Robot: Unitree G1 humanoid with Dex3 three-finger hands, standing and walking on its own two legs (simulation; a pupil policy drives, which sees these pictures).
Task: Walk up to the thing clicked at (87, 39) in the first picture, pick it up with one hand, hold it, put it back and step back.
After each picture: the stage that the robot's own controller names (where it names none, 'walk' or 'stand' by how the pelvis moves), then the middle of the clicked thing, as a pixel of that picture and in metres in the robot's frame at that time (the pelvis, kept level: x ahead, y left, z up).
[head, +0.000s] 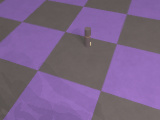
stand; (87, 37) +1.38 -0.02 -0.66
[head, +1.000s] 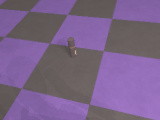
walk; (72, 48) +1.25 +0.23 -0.64
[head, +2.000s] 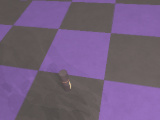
walk; (65, 81) +0.76 +0.25 -0.65
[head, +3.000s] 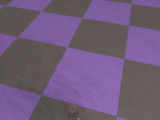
walk; (73, 115) +0.51 +0.11 -0.64
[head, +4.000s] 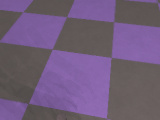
stand; out of the picture +0.43 +0.16 -0.65
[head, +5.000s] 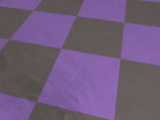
stand; out of the picture +0.42 +0.13 -0.66
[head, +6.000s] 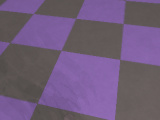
stand; out of the picture +0.43 +0.14 -0.66
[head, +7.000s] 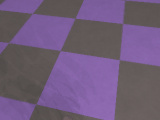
stand; out of the picture +0.42 +0.14 -0.66
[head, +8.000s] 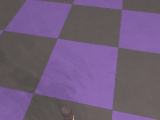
go down; (68, 115) +0.43 +0.14 -0.65
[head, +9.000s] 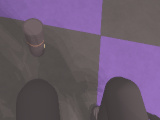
go down; (35, 41) +0.51 +0.19 -0.24
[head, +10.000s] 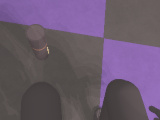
close in; (39, 45) +0.51 +0.19 -0.25
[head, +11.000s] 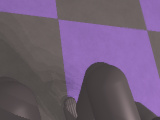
close in; out of the picture +0.49 +0.25 -0.16
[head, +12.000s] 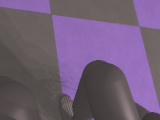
close; out of the picture +0.48 +0.25 -0.16
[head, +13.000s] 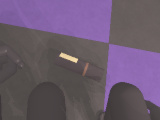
close; (79, 66) +0.46 +0.03 -0.34
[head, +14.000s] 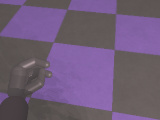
close; out of the picture +0.38 -0.03 -0.68
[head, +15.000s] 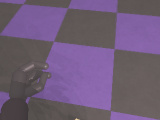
close; out of the picture +0.38 -0.01 -0.70
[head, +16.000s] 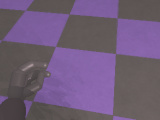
stand; out of the picture +0.39 -0.02 -0.70
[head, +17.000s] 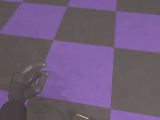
stand; out of the picture +0.41 -0.02 -0.70
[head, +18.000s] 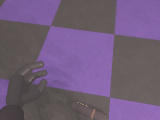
stand; (88, 111) +0.42 -0.03 -0.66
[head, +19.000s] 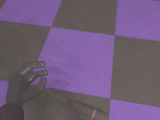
stand; (89, 112) +0.42 -0.03 -0.66
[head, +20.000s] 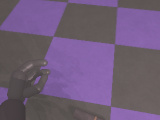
stand; (90, 119) +0.42 -0.03 -0.69
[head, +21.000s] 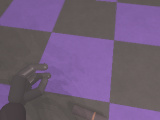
stand; (89, 115) +0.43 -0.03 -0.69
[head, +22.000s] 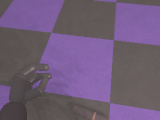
stand; (89, 115) +0.43 -0.03 -0.68
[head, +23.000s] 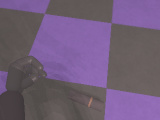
crouch; (85, 100) +0.44 -0.03 -0.63
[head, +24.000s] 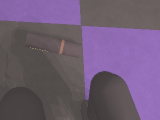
lower; (54, 45) +0.52 +0.02 -0.32
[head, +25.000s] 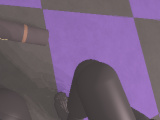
lower; (14, 31) +0.52 +0.08 -0.26
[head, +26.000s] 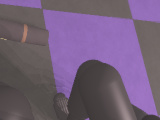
lower; (13, 31) +0.52 +0.09 -0.25
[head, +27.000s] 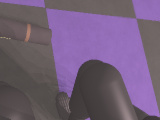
lower; (17, 30) +0.52 +0.09 -0.26
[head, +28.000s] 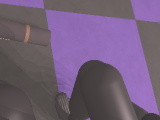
lower; (16, 31) +0.52 +0.09 -0.25
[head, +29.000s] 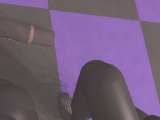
loosen; (20, 32) +0.52 +0.09 -0.26
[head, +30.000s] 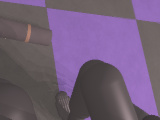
withdraw; (17, 31) +0.52 +0.09 -0.26
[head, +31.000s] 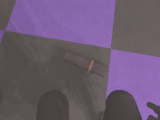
walk; (85, 63) +0.50 +0.00 -0.44
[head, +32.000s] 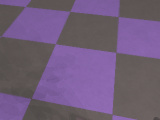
stand; out of the picture +0.41 -0.04 -0.68
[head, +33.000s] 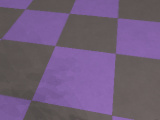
stand; out of the picture +0.41 -0.03 -0.69
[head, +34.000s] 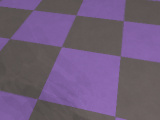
stand; out of the picture +0.41 -0.05 -0.73
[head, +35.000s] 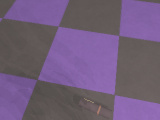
walk; (94, 108) +0.46 -0.09 -0.72
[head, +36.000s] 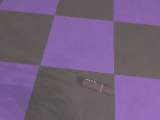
walk; (97, 86) +0.61 -0.11 -0.72
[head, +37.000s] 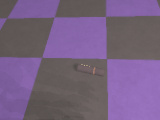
walk; (90, 70) +0.87 +0.04 -0.72
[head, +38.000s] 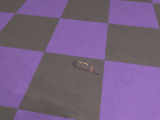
stand; (88, 68) +1.00 -0.03 -0.73
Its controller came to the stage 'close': yes
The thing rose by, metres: 0.00
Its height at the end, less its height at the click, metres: -0.09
